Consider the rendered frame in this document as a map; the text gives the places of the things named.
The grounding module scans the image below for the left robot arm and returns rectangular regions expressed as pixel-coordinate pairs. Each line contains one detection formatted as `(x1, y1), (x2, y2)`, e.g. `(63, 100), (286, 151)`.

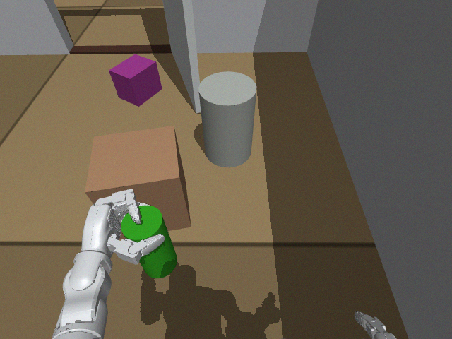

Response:
(52, 250), (112, 339)

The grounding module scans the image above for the left robot hand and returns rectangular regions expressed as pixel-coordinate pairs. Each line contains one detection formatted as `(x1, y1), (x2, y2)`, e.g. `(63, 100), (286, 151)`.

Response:
(81, 189), (165, 265)

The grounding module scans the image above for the right robot hand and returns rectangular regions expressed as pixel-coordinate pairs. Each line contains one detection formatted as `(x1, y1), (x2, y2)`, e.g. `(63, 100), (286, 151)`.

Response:
(355, 311), (396, 339)

